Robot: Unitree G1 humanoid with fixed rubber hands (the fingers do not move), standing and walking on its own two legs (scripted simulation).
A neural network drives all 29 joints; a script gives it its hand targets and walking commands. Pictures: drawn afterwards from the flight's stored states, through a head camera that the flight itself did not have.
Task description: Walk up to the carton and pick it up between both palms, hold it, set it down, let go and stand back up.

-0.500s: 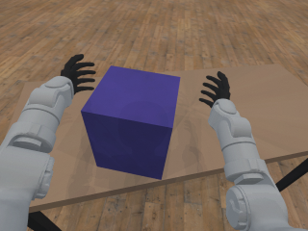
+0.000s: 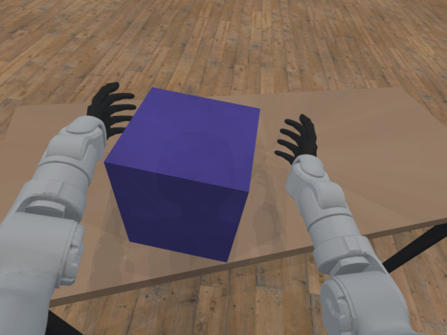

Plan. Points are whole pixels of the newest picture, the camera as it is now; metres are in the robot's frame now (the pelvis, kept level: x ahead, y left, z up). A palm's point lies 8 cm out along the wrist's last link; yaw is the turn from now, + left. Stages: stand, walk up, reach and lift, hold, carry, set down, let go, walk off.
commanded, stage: reach and lift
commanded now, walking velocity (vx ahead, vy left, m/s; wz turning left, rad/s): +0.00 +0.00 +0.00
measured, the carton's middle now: (191, 178) +0.43 -0.01 +0.04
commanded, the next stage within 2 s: none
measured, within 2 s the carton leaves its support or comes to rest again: neither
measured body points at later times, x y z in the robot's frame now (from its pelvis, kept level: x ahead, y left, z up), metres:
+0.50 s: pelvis +0.00 +0.01 -0.01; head +0.06 +0.04 +0.43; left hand +0.49 +0.14 +0.07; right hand +0.39 -0.20 +0.05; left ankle -0.02 +0.11 -0.74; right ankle +0.04 -0.14 -0.74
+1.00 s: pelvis -0.01 +0.00 -0.02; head +0.05 +0.05 +0.43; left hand +0.48 +0.13 +0.07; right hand +0.40 -0.18 +0.06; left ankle -0.02 +0.11 -0.74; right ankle +0.04 -0.14 -0.74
